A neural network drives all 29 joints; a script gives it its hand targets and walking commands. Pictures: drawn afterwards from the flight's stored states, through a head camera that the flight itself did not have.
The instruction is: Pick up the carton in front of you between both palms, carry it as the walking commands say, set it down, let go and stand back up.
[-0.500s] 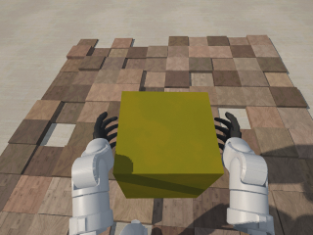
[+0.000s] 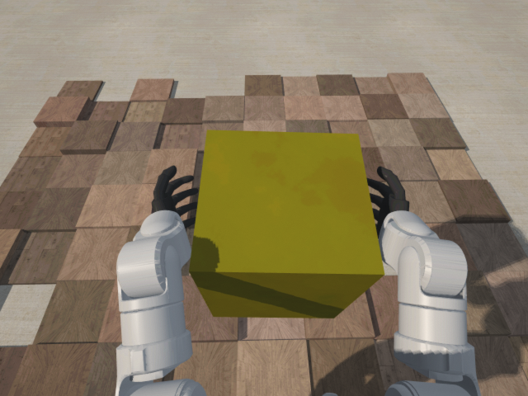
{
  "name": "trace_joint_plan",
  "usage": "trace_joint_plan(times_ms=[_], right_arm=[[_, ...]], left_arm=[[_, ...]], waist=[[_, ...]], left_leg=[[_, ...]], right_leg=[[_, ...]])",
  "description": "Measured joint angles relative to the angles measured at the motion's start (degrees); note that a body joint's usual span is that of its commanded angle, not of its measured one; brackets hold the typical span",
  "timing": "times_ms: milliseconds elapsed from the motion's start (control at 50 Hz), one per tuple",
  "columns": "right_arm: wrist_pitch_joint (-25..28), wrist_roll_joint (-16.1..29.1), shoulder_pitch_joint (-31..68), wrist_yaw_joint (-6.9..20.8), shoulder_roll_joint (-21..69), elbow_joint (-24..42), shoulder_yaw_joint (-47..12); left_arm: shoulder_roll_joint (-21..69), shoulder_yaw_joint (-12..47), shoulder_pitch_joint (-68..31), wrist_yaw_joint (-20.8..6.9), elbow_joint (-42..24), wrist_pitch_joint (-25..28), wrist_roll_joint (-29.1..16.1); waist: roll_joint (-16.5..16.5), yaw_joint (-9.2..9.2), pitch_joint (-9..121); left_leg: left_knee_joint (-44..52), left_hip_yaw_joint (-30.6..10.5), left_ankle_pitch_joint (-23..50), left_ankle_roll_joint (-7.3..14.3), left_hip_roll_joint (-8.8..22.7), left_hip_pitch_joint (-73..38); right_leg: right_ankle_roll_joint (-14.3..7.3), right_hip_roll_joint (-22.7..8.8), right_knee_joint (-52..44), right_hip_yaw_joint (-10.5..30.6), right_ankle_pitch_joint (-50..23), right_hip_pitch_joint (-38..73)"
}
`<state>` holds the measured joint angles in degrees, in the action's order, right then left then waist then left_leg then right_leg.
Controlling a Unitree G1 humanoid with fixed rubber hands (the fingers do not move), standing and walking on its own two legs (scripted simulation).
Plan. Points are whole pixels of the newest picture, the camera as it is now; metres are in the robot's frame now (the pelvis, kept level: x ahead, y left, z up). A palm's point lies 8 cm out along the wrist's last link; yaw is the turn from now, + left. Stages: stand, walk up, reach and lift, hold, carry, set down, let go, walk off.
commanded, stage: carry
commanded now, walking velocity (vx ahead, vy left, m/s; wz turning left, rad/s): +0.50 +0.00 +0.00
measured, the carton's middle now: (277, 235) +0.35 +0.01 +0.04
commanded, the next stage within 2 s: none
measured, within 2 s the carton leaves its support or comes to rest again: neither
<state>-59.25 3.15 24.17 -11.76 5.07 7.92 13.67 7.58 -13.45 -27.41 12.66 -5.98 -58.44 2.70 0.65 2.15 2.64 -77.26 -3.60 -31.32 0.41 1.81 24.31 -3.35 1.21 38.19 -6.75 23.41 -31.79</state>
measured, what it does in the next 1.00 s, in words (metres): climbs: left foot, then right foot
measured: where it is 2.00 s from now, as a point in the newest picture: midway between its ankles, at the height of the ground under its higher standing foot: (230, 157)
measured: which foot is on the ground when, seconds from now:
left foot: up 0.00-0.14, down 0.16-0.62, up 0.64-1.00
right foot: down 0.00-0.20, up 0.22-0.60, down 0.62-1.00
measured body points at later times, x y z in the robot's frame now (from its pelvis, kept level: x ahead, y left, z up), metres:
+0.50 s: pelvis +0.32 +0.06 +0.06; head +0.30 +0.06 +0.51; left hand +0.66 +0.20 +0.18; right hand +0.64 -0.12 +0.17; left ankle +0.21 +0.13 -0.68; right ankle +0.41 -0.06 -0.64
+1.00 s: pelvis +0.64 +0.07 +0.04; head +0.61 +0.07 +0.49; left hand +0.92 +0.25 +0.17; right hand +0.94 -0.06 +0.16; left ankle +0.77 +0.19 -0.68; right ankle +0.52 -0.03 -0.70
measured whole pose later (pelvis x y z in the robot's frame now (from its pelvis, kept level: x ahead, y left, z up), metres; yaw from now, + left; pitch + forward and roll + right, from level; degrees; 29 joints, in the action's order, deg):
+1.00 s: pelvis +0.64 +0.07 +0.04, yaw +3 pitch +4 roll +1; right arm -67.0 -0.8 11.4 -11.4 8.0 22.4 10.0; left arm 8.6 -7.9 -14.8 12.5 -20.2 -67.1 0.0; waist -0.9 2.4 10.1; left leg -31.9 9.4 -3.7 0.6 3.1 32.2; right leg -0.8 -2.0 19.6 -7.6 23.4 -2.7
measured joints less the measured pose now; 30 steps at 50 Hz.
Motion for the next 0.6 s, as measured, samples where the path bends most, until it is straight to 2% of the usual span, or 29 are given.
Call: trace_joint_plan(times_ms=[20,60,100,140,160,200,220,240,280,300,340,380,440,480,520,560,600], right_arm=[[0.5,-0.5,-0.4,0.2,0.3,-0.1,0.7],[2.1,-2.3,-1.2,0.5,1.9,-0.4,2.7],[3.7,-3.9,-2.0,0.7,4.5,-0.2,4.3],[5.3,-5.4,-2.7,1.0,5.9,-0.6,4.4],[5.7,-6.2,-2.9,1.1,5.8,-1.2,3.8],[6.2,-7.6,-2.8,1.3,5.6,-2.8,2.4],[6.1,-7.9,-2.4,1.4,5.7,-3.5,1.7],[5.8,-8.1,-2.4,1.4,5.6,-4.1,1.3],[4.9,-7.3,-3.7,1.4,5.0,-4.3,1.2],[4.4,-6.3,-4.5,1.5,4.8,-4.0,1.2],[3.8,-4.6,-5.4,2.0,4.2,-3.7,1.0],[3.6,-3.2,-4.9,2.4,3.2,-4.2,0.6],[2.8,-2.2,-2.8,2.4,1.5,-5.2,-0.8],[1.9,-1.6,-1.9,2.1,1.0,-5.3,-1.7],[1.1,-1.0,-1.8,1.7,1.2,-4.0,-2.0],[0.2,-0.6,-2.6,1.3,1.9,-0.7,-2.2],[-0.8,-0.4,-4.4,0.8,2.9,3.6,-2.4]], left_arm=[[0.3,0.0,0.3,-0.4,0.1,0.1,-0.9],[1.1,0.3,1.6,-0.5,-0.8,1.0,-2.7],[1.5,-0.1,3.1,-0.3,-1.8,2.1,-2.7],[1.3,-0.3,4.3,-0.6,-2.3,3.0,-2.6],[1.1,-0.2,4.6,-0.8,-1.9,3.4,-2.4],[0.2,-0.2,5.1,-1.7,-0.6,4.2,-2.3],[-0.6,-0.4,5.1,-2.3,0.3,4.6,-2.3],[-1.2,-0.3,5.1,-2.7,1.5,4.9,-2.8],[-1.2,0.1,4.9,-2.7,3.7,4.7,-2.9],[-0.6,-0.1,4.9,-2.5,3.9,4.3,-2.7],[1.0,-1.2,5.2,-1.9,3.3,3.5,-1.6],[2.3,-2.2,5.1,-1.1,2.1,3.1,-0.1],[2.4,-2.4,5.1,-0.2,1.2,3.1,2.3],[1.8,-2.2,5.6,0.0,0.3,2.7,2.7],[1.6,-1.9,6.4,-0.3,-2.1,1.3,1.7],[1.4,-1.6,7.0,-0.7,-5.5,0.0,1.0],[1.2,-1.1,7.6,-0.9,-8.5,-1.3,-0.2]], waist=[[-0.4,1.17,-1.0],[-0.5,3.42,-2.5],[-0.3,5.29,-2.9],[0.2,5.67,-2.4],[0.3,5.09,-2.0],[-1.0,3.08,-1.7],[-1.8,1.41,-1.8],[-1.7,-0.43,-1.4],[-1.0,-3.62,0.0],[-0.7,-4.71,0.7],[-0.2,-6.11,2.2],[0.4,-7.27,3.5],[1.4,-8.82,5.0],[1.7,-9.23,5.8],[1.7,-8.61,6.1],[1.3,-7.51,5.9],[0.1,-6.18,5.8]], left_leg=[[-4.6,0.3,-1.2,0.6,-0.5,4.4],[-4.8,1.9,-1.0,1.1,-0.8,11.6],[3.9,4.3,0.6,1.0,-0.2,15.9],[18.3,6.0,4.7,1.1,0.7,16.1],[26.1,6.8,8.8,1.2,0.8,14.7],[31.4,9.8,23.3,2.7,0.0,9.6],[31.0,11.2,23.3,2.2,-0.3,7.6],[31.1,11.4,20.7,0.8,-0.7,5.7],[32.5,11.1,17.5,1.1,-1.6,2.7],[34.2,10.9,16.9,1.7,-1.9,1.0],[38.9,11.1,16.8,2.5,-2.2,-3.1],[43.6,11.1,16.8,2.6,-2.1,-6.9],[50.0,10.3,16.2,3.0,-2.0,-12.2],[53.7,9.7,15.4,2.1,-2.0,-15.9],[56.6,8.9,13.4,0.5,-1.7,-19.7],[57.3,8.6,10.2,-2.9,-1.2,-22.9],[53.7,9.2,6.2,-6.0,-0.9,-24.6]], right_leg=[[0.4,-0.3,-1.2,0.0,1.7,2.0],[1.2,-0.7,-4.1,0.1,3.9,6.4],[1.3,-1.2,-6.7,0.6,5.2,10.1],[2.3,-1.8,-8.4,0.8,6.6,14.0],[3.4,-2.3,-8.4,0.6,7.7,15.9],[5.3,-5.0,-3.1,0.9,9.8,17.8],[4.9,-5.9,3.8,2.3,8.6,16.6],[4.4,-5.3,11.9,3.9,7.6,14.4],[3.4,-3.3,27.0,5.5,5.5,9.1],[3.0,-2.4,31.8,5.5,4.9,6.5],[2.6,-1.9,34.0,4.6,2.6,2.1],[2.5,-2.3,30.1,2.9,-0.4,-1.0],[2.4,-2.6,18.7,1.4,-4.6,-3.3],[2.3,-2.5,10.1,1.2,-7.9,-3.4],[2.0,-2.1,1.8,0.5,-12.0,-2.5],[1.4,-1.7,-5.3,-1.0,-17.2,-0.6],[0.4,-1.4,-11.3,-3.1,-19.4,3.3]])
